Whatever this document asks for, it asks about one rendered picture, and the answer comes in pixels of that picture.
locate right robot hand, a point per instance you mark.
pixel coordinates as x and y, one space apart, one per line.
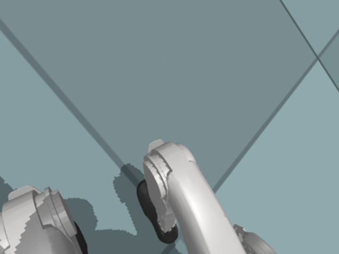
252 243

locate right robot foot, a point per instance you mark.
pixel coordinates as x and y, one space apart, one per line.
150 211

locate left robot foot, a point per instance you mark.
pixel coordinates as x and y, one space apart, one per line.
81 240

